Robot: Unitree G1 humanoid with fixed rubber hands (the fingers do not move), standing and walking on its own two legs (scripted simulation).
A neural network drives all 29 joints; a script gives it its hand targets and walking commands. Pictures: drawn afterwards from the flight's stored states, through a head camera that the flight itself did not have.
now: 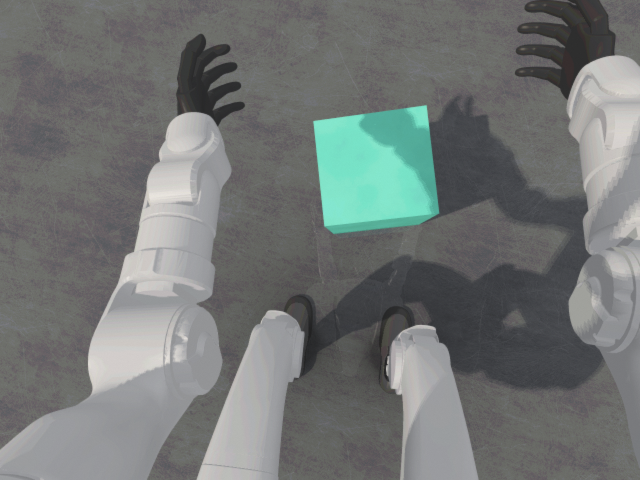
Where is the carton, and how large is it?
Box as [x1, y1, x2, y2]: [313, 105, 438, 233]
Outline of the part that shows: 426,105 313,121 324,225 333,233 418,224 438,213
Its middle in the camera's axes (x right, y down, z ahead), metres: +0.11 -0.14 +0.84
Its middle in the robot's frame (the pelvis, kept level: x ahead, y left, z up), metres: +0.52 -0.01 -0.52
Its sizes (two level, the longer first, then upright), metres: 0.210 0.200 0.250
